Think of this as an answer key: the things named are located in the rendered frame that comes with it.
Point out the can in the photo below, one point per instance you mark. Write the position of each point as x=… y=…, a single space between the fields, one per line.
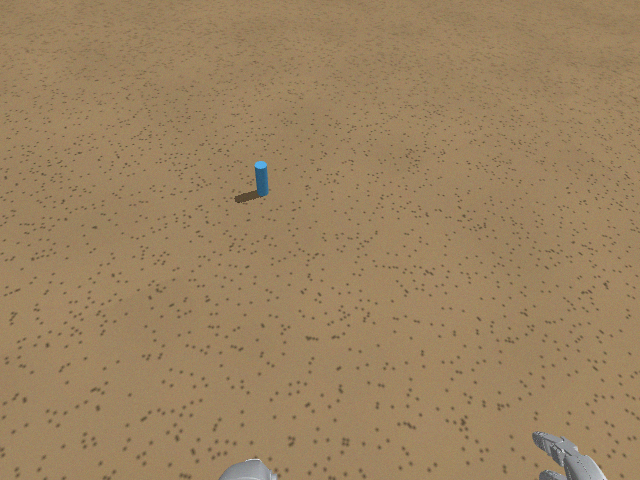
x=261 y=178

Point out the right robot hand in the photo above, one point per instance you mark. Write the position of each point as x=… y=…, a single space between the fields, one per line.
x=565 y=454

